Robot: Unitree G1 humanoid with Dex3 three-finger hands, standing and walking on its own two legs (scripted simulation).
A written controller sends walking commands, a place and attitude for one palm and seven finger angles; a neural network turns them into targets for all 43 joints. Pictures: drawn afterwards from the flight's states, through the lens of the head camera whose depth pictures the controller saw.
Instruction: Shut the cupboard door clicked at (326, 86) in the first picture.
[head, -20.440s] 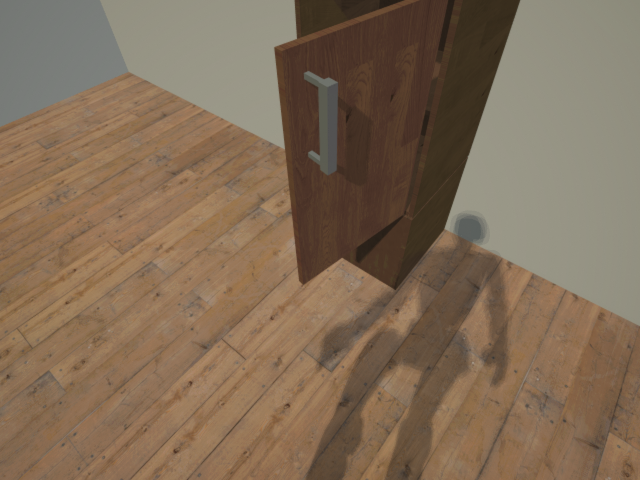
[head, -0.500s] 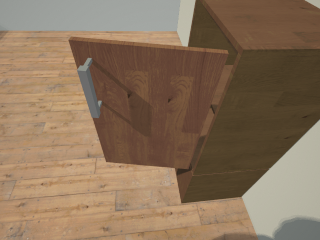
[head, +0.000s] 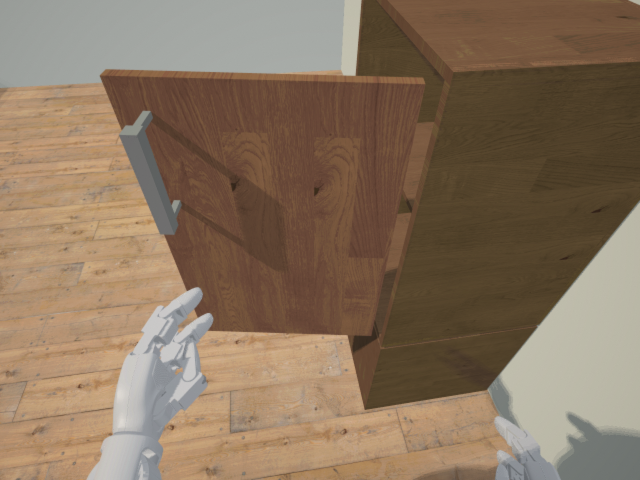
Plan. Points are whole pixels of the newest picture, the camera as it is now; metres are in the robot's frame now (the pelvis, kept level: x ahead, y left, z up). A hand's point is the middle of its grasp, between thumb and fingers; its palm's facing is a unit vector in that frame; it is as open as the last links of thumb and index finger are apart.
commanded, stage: raise the hand and make a fist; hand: left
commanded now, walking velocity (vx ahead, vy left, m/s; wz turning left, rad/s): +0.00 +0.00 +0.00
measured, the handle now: (157, 176) +0.48 +0.23 +0.15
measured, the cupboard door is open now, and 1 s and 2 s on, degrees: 79 79 79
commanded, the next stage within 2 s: bring the fist close to the handle in 1.62 s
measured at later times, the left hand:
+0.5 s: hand (203, 411) +0.20 +0.13 +0.04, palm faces -0.16 -0.99 -0.03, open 4.3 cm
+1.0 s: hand (114, 353) +0.22 +0.20 +0.14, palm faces +0.09 -0.99 -0.07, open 3.1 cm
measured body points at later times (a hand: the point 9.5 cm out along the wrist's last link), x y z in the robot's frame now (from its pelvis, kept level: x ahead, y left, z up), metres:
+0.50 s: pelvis +0.00 -0.03 -0.02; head +0.04 -0.03 +0.42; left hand +0.21 +0.19 +0.04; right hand +0.18 -0.23 -0.10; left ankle -0.02 +0.07 -0.71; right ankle +0.02 -0.10 -0.71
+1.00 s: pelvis +0.01 +0.00 +0.00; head +0.00 -0.01 +0.45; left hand +0.21 +0.25 +0.14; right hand +0.21 -0.22 -0.04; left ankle -0.02 +0.07 -0.71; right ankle +0.02 -0.10 -0.71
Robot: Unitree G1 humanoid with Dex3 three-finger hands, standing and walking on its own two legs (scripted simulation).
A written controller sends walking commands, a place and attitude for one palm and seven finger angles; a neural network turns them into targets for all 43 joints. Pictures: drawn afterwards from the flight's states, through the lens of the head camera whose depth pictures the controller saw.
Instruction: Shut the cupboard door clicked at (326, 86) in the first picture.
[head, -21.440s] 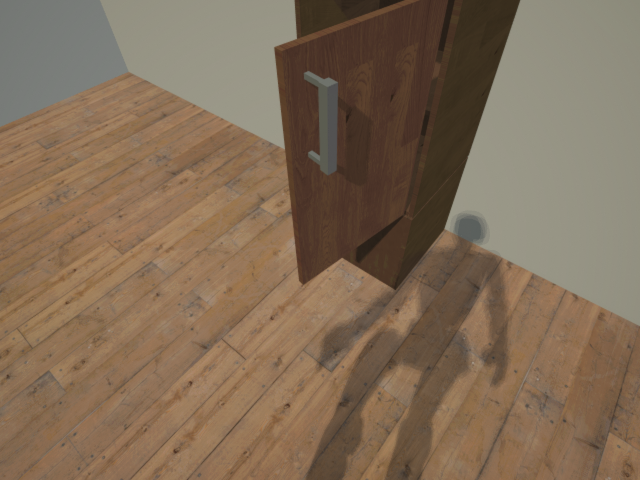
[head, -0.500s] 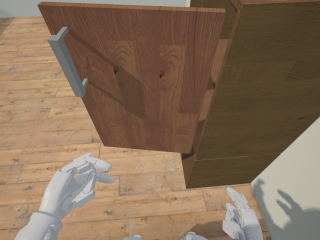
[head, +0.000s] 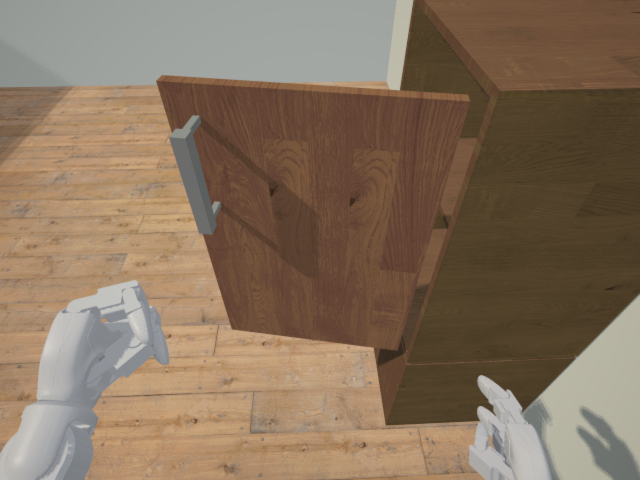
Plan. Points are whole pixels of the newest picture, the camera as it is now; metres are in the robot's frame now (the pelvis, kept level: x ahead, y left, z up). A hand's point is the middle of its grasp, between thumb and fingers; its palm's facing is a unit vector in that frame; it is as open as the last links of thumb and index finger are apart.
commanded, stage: raise the hand and make a fist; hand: left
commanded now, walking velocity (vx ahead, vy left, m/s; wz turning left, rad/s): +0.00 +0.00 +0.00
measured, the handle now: (201, 177) +0.48 +0.22 +0.14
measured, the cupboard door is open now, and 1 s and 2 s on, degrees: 79 79 79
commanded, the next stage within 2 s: bring the fist close to the handle in 0.62 s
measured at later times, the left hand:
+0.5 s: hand (165, 336) +0.23 +0.19 +0.12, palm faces -0.05 -1.00 -0.06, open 3.1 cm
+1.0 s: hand (154, 278) +0.28 +0.20 +0.16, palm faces +0.07 -0.99 -0.08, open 3.1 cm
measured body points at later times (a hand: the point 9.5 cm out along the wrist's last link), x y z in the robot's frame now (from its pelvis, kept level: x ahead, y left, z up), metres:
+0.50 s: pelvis +0.01 +0.01 +0.01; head +0.00 +0.00 +0.46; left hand +0.23 +0.24 +0.12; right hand +0.19 -0.22 -0.05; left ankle -0.03 +0.08 -0.71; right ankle +0.01 -0.09 -0.71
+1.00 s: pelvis +0.00 -0.01 +0.02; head -0.01 -0.03 +0.46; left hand +0.27 +0.26 +0.17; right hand +0.18 -0.24 -0.06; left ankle -0.03 +0.08 -0.71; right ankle +0.01 -0.09 -0.71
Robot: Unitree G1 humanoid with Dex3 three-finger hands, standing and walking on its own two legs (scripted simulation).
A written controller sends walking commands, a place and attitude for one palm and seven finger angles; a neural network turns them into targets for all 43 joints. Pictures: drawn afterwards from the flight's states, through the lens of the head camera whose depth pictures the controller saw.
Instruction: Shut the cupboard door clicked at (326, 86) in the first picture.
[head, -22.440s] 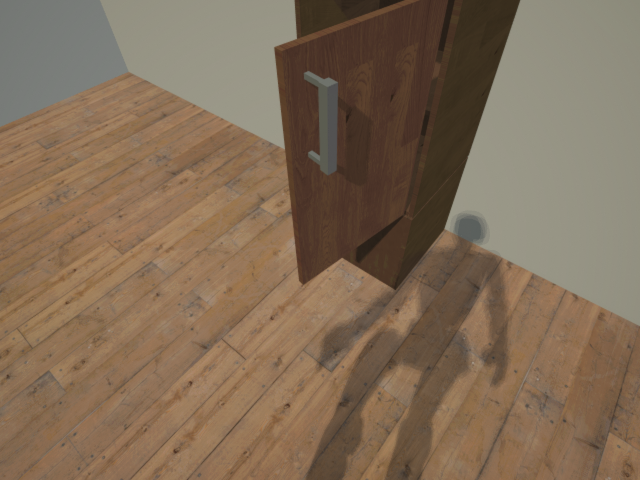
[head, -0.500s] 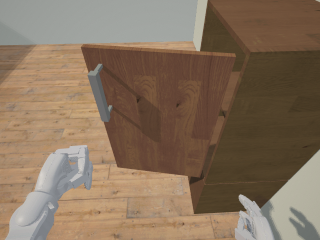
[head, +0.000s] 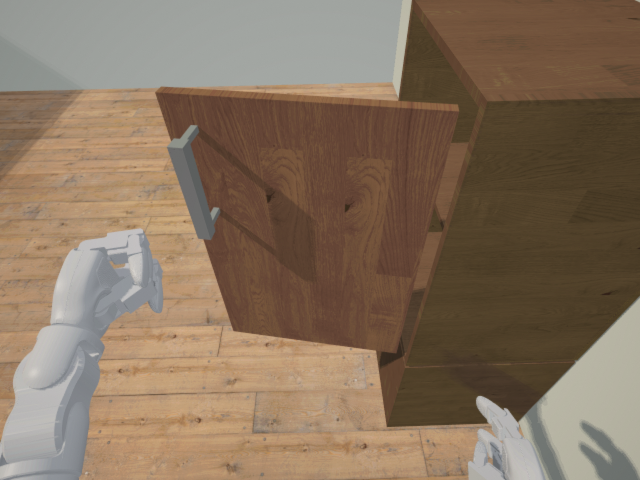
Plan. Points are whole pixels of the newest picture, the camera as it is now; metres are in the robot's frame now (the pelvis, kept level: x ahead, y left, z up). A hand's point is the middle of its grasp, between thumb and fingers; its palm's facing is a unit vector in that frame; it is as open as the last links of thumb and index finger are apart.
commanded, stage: bring the fist close to the handle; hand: left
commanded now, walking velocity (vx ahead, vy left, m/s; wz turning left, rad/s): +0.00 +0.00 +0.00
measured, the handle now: (199, 185) +0.48 +0.23 +0.13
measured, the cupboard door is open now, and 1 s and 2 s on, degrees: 79 79 68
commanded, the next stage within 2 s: push the door shut along its arc in 1.12 s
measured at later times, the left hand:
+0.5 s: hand (188, 253) +0.35 +0.20 +0.12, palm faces -0.02 -1.00 -0.03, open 3.1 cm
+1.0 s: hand (192, 228) +0.39 +0.21 +0.12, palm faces +0.00 -1.00 -0.01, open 3.1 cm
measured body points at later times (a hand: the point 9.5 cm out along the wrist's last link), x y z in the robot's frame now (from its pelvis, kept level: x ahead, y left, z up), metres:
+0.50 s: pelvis +0.00 -0.01 +0.00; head +0.02 -0.03 +0.45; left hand +0.34 +0.26 +0.13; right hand +0.15 -0.27 -0.09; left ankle -0.03 +0.09 -0.73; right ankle +0.01 -0.08 -0.73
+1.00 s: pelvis +0.01 +0.01 +0.00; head +0.03 +0.00 +0.45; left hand +0.38 +0.26 +0.13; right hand +0.11 -0.25 -0.10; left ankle -0.03 +0.09 -0.73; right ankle +0.01 -0.08 -0.73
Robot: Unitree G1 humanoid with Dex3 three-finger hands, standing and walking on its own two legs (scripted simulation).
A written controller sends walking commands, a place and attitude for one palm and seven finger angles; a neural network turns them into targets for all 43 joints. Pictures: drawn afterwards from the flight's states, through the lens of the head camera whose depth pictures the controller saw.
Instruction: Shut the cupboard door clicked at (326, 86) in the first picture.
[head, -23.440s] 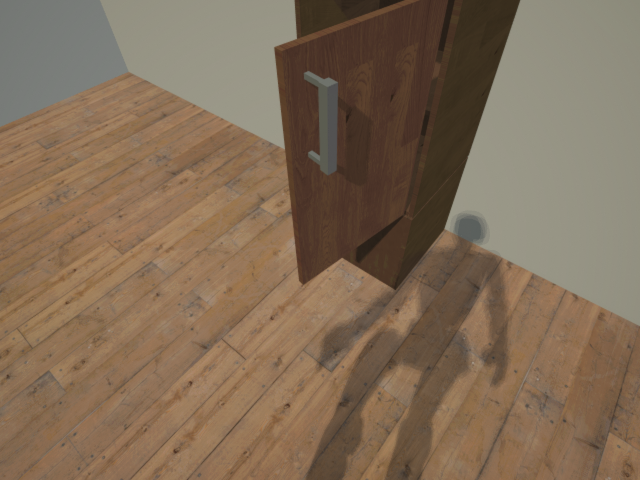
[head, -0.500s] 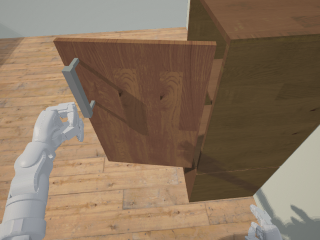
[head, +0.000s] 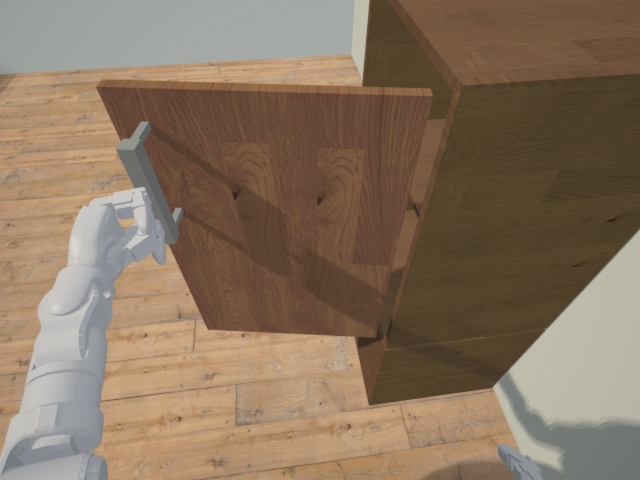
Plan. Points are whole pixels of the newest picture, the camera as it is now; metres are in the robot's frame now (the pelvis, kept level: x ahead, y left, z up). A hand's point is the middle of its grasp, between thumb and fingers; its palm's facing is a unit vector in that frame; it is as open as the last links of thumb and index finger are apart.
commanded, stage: bring the fist close to the handle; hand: left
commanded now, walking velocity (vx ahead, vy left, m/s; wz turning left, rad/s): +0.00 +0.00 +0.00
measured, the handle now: (157, 186) +0.46 +0.24 +0.13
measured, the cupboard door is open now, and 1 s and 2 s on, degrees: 79 68 55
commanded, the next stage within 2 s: push the door shut along its arc in 0.12 s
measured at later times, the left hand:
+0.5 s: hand (165, 219) +0.40 +0.21 +0.13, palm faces -0.02 -1.00 -0.03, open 3.3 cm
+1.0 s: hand (194, 186) +0.45 +0.19 +0.13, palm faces -0.15 -0.99 -0.01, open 3.1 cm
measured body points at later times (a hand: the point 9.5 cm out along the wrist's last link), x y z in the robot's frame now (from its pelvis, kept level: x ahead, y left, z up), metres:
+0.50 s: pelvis -0.01 +0.01 +0.00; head +0.02 +0.01 +0.45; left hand +0.39 +0.26 +0.13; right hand +0.13 -0.23 -0.10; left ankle -0.04 +0.08 -0.73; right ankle +0.01 -0.09 -0.73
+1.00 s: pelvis -0.01 +0.00 -0.01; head +0.05 +0.00 +0.44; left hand +0.45 +0.24 +0.14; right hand +0.03 -0.28 -0.12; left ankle -0.04 +0.08 -0.73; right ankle +0.01 -0.09 -0.73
